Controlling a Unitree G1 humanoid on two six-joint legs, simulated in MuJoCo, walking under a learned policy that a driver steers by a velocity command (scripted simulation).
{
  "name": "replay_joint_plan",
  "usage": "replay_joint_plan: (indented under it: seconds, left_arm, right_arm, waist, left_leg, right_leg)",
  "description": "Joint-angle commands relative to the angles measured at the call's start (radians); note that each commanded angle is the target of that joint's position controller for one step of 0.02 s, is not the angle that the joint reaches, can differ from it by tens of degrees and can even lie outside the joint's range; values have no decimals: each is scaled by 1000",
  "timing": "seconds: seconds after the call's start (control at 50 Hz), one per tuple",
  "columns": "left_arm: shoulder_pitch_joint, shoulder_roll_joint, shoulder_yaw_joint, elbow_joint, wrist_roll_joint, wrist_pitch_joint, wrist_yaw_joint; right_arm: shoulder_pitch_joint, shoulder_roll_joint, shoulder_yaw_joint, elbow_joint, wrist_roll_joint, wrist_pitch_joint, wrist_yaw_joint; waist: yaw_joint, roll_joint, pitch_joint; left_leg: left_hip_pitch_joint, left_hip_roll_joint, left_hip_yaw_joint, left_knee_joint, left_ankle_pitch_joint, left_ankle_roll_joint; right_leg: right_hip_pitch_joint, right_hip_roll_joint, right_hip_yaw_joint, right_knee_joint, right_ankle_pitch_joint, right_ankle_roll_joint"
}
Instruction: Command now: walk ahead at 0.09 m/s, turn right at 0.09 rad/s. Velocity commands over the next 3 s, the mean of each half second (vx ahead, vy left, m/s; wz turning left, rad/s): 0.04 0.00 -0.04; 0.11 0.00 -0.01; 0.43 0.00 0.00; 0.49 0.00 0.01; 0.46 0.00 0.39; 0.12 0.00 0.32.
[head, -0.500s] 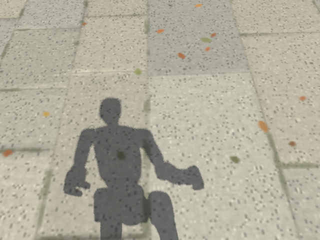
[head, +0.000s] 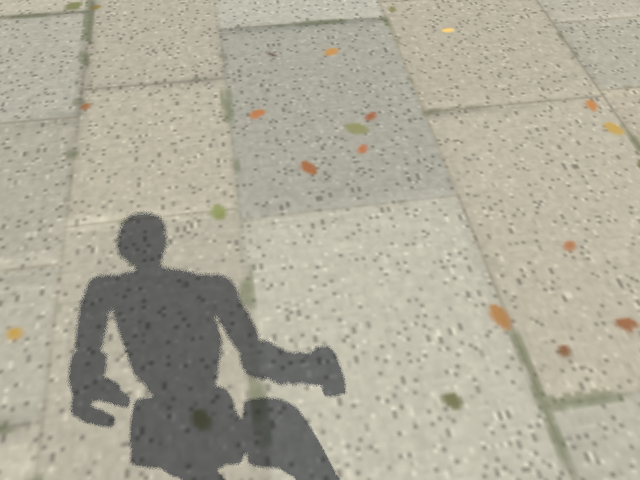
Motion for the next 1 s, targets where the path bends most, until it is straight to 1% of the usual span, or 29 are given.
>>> replay_joint_plan:
  seconds: [0.02, 0.04, 0.06, 0.08, 0.1, 0.12, 0.14, 0.16, 0.18, 0.2, 0.22, 0.26, 0.34, 0.48, 0.74, 0.76, 0.78, 0.8, 0.82, 0.84, 0.86, 0.88, 0.9, 0.92, 0.94, 0.96, 0.98, 1.0]
  left_arm:
    - [118, 47, 13, -14, 7, -3, 6]
    - [118, 49, 15, -6, 7, -2, 3]
    - [117, 45, 14, 2, 11, -1, 0]
    - [96, 45, 14, -1, 20, 1, -3]
    - [65, 61, 15, -19, 34, 1, -3]
    - [38, 102, 20, -41, 35, 0, 2]
    - [15, 143, 34, -20, 24, 0, 2]
    - [0, 96, 26, -26, 24, -9, -1]
    - [-3, 67, 17, -20, 29, -17, -2]
    - [-8, 62, 15, -20, 28, -27, -3]
    - [-5, 59, 15, -16, 23, -35, -3]
    - [15, 62, 16, -8, 17, -45, -2]
    - [22, 62, 16, 0, 14, -44, 1]
    - [22, 53, 16, 26, 11, -36, 4]
    - [26, 39, 18, 130, 9, -32, 15]
    - [50, 30, 18, 150, 8, -30, 15]
    - [57, 34, 21, 161, 2, -29, 15]
    - [51, 36, 22, 161, -1, -31, 16]
    - [38, 30, 20, 155, -3, -38, 16]
    - [24, 18, 18, 146, -8, -52, 15]
    - [13, 0, 14, 139, -14, -69, 11]
    - [-1, -9, 14, 136, -19, -85, 5]
    - [-4, -2, 17, 138, -20, -96, -2]
    - [21, -6, 18, 151, -21, -105, -10]
    - [72, -15, 18, 176, -22, -112, -16]
    - [148, -17, 22, 216, -21, -116, -18]
    - [236, 24, 36, 255, -12, -116, -15]
    - [354, 121, 62, 287, -16, -120, -15]
  right_arm:
    - [-45, -149, -37, -56, 8, -3, -10]
    - [-52, -149, -36, -54, 14, 2, -12]
    - [-66, -144, -32, -53, 20, 8, -13]
    - [-61, -126, -23, -47, 20, 11, -12]
    - [-38, -100, -12, -35, 14, 10, -8]
    - [-23, -97, -8, -30, 2, 9, -3]
    - [3, -107, -15, -32, 4, 11, -3]
    - [-16, -122, -17, -26, 1, 12, -7]
    - [-16, -116, -17, -25, 6, 13, -10]
    - [-7, -107, -15, -16, 8, 15, -14]
    - [4, -106, -15, -11, 7, 16, -16]
    - [8, -98, -14, -4, 8, 13, -17]
    - [1, -99, -15, 11, 16, 14, -16]
    - [-6, -105, -18, 47, 21, 26, -24]
    - [-23, -106, -25, 141, 25, 40, -42]
    - [-3, -101, -24, 159, 25, 42, -43]
    - [8, -116, -31, 171, 33, 46, -45]
    - [16, -133, -38, 177, 40, 48, -47]
    - [27, -147, -42, 180, 43, 45, -49]
    - [57, -158, -46, 187, 47, 36, -49]
    - [94, -176, -51, 198, 48, 24, -48]
    - [121, -193, -57, 208, 46, 15, -46]
    - [115, -203, -61, 206, 45, 7, -47]
    - [75, -199, -61, 194, 46, 0, -46]
    - [12, -188, -58, 174, 55, -1, -42]
    - [-61, -172, -54, 151, 63, 2, -38]
    - [-101, -125, -43, 133, 60, -2, -36]
    - [-138, -53, -25, 97, 57, -17, -32]
  waist:
    - [31, 167, -206]
    - [38, 155, -209]
    - [48, 147, -196]
    - [47, 136, -170]
    - [39, 111, -140]
    - [17, 56, -103]
    - [-27, -60, -56]
    - [-6, -57, -34]
    - [-9, -61, -32]
    - [-11, -59, -31]
    - [-11, -51, -38]
    - [-5, -33, -69]
    - [1, -2, -98]
    - [1, 25, -103]
    - [-1, 25, -70]
    - [2, 30, -89]
    - [-2, 37, -68]
    - [-8, 49, -30]
    - [-16, 76, 16]
    - [-26, 119, 48]
    - [-32, 177, 60]
    - [-35, 213, 63]
    - [-29, 213, 68]
    - [-2, 210, 61]
    - [38, 199, 53]
    - [87, 169, 50]
    - [116, 66, 24]
    - [137, -200, -12]
  left_leg:
    - [113, 228, -208, -160, 176, 174]
    - [100, 227, -203, -158, 85, 167]
    - [65, 215, -195, -160, -46, 149]
    - [24, 192, -189, -166, -193, 114]
    - [-20, 167, -184, -166, -328, 61]
    - [-39, 125, -154, -133, -410, 14]
    - [15, 61, -78, -108, -358, -17]
    - [69, 58, -69, -66, -301, -29]
    - [92, 58, -66, -48, -259, -22]
    - [100, 63, -69, -36, -221, -13]
    - [100, 60, -64, -25, -179, -8]
    - [117, 60, -58, -2, -87, -3]
    - [149, 64, -55, 30, 36, -3]
    - [175, 72, -60, 46, 103, -4]
    - [191, 74, -66, 13, 64, -4]
    - [198, 63, -57, 5, -55, -1]
    - [185, 52, -57, -2, -256, 12]
    - [156, 63, -86, -28, -458, 31]
    - [129, 99, -146, -73, -602, 57]
    - [134, 159, -242, -130, -697, 93]
    - [156, 238, -368, -200, -762, 138]
    - [154, 303, -483, -258, -789, 182]
    - [119, 336, -534, -282, -769, 202]
    - [86, 337, -516, -281, -720, 196]
    - [27, 303, -436, -266, -657, 164]
    - [-72, 230, -313, -210, -573, 111]
    - [-177, 143, -182, -30, -441, 50]
    - [-314, 7, 22, 308, -333, -30]
  right_leg:
    - [158, -16, -24, -196, 140, -3]
    - [202, -13, -33, -264, 216, -12]
    - [256, -5, -47, -342, 294, -24]
    - [294, -3, -47, -398, 329, -40]
    - [316, -41, 2, -431, 361, -62]
    - [289, -102, 64, -466, 328, -91]
    - [151, -80, 60, -464, 120, -116]
    - [90, -58, 47, -485, 57, -109]
    - [73, -57, 44, -493, 78, -94]
    - [77, -52, 38, -485, 139, -81]
    - [97, -50, 34, -469, 198, -74]
    - [133, -49, 29, -439, 300, -71]
    - [163, -40, 20, -409, 400, -71]
    - [186, -27, 7, -401, 458, -67]
    - [200, -13, -16, -441, 410, -55]
    - [208, 0, -32, -445, 306, -58]
    - [178, 21, -52, -430, 145, -71]
    - [125, 32, -60, -414, 0, -86]
    - [67, 34, -66, -388, -81, -96]
    - [7, 35, -76, -336, -89, -102]
    - [-37, 42, -103, -259, -39, -102]
    - [-41, 38, -106, -205, 8, -110]
    - [-21, 18, -86, -181, 25, -127]
    - [28, 5, -80, -205, 27, -145]
    - [138, 3, -90, -312, 48, -168]
    - [305, 14, -95, -450, 108, -183]
    - [446, -45, 16, -517, 121, -193]
    - [550, -234, 351, -692, -73, -275]
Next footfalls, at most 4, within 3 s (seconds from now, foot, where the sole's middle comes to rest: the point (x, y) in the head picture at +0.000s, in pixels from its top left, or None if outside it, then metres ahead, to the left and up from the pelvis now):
0.10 right None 0.08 -0.15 -0.77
1.40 left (273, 470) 0.47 0.10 -0.77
1.94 right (380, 330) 0.79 -0.13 -0.77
2.48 left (273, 235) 1.06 0.13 -0.77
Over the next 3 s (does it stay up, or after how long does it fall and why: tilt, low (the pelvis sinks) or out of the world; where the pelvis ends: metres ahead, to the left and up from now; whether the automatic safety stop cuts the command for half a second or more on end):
stays up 1.06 0.03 0.00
